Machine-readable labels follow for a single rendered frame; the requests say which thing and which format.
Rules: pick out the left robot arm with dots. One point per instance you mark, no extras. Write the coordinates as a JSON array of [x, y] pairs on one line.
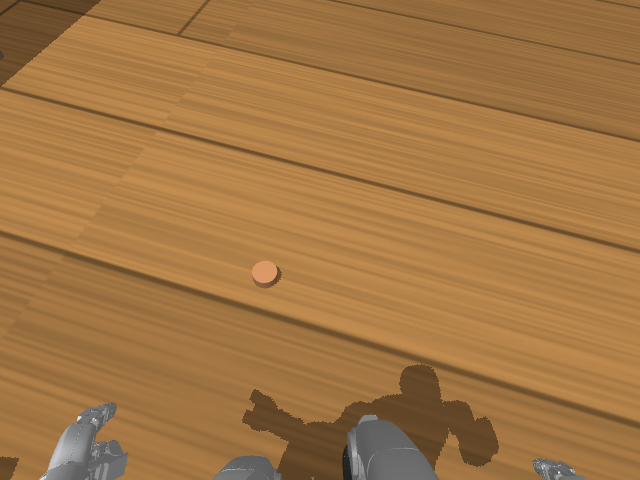
[[67, 472]]

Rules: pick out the right robot hand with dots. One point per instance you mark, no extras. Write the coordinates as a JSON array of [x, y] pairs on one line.
[[551, 470]]

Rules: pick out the left robot hand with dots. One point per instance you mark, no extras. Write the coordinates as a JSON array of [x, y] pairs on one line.
[[105, 461]]

